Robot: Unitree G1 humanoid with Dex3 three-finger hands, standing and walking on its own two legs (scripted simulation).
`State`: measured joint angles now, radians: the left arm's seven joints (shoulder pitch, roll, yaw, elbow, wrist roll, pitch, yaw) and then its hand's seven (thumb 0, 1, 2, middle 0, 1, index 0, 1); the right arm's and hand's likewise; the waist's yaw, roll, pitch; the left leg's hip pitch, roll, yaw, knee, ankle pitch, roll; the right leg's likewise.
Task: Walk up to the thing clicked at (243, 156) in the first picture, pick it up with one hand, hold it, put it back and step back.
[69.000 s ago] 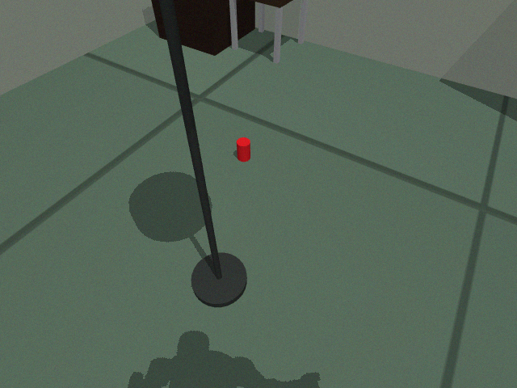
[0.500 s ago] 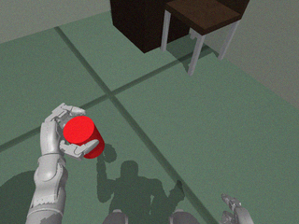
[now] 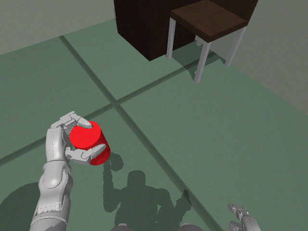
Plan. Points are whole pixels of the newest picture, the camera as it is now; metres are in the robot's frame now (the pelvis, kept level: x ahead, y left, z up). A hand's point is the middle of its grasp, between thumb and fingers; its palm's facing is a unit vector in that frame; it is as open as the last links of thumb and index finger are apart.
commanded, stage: hold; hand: left
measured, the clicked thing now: (92, 144) +0.34 +0.17 +0.01
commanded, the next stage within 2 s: none
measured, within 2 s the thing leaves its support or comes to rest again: neither
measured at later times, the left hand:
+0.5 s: hand (86, 137) +0.33 +0.17 +0.06, palm faces +0.14 -0.99 +0.00, open 7.6 cm
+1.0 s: hand (85, 139) +0.32 +0.17 +0.07, palm faces +0.15 -0.99 +0.00, open 7.6 cm
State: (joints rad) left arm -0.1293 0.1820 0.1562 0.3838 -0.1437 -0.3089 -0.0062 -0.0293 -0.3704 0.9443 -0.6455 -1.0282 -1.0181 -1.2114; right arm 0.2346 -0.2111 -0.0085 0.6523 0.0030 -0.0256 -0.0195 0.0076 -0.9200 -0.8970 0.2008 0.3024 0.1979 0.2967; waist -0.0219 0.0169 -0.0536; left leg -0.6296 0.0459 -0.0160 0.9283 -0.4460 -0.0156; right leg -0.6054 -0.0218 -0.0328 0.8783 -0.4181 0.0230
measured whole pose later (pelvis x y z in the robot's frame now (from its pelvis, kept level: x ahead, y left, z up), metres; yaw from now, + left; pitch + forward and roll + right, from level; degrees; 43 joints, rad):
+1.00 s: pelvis +0.00 +0.00 +0.01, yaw +0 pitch +6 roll -1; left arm -0.09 0.16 0.15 0.37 -0.15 -0.32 -0.01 -0.03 -0.34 0.91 -0.64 -1.01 -1.13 -1.30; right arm 0.23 -0.21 -0.01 0.66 0.01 -0.03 -0.02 0.01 -0.92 -0.90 0.20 0.30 0.20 0.30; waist -0.02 0.02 -0.04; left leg -0.55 0.05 -0.02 0.85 -0.42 -0.02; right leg -0.53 -0.02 -0.03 0.81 -0.39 0.02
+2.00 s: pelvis -0.01 +0.00 +0.01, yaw +0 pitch +6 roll -1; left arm -0.12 0.17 0.14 0.40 -0.15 -0.33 -0.01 -0.03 -0.33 0.89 -0.64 -1.01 -1.15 -1.27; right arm 0.22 -0.21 -0.01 0.67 0.01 -0.04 -0.02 0.01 -0.92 -0.90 0.20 0.30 0.20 0.30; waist -0.02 0.02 -0.03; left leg -0.55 0.04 -0.02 0.86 -0.41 -0.02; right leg -0.53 -0.02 -0.04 0.82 -0.38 0.02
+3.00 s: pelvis -0.03 +0.00 -0.13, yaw -1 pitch +28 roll -3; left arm -0.44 0.24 0.28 0.88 -0.11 -0.70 -0.02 -0.02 -0.32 0.94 -0.61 -1.01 -1.15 -1.32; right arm 0.17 -0.25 -0.03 0.67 -0.05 -0.04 0.06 0.01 -0.91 -0.90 0.20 0.30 0.20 0.30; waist -0.08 -0.01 -0.18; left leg -1.39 0.04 -0.06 1.54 -0.63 -0.02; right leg -1.37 -0.02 -0.04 1.49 -0.61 0.02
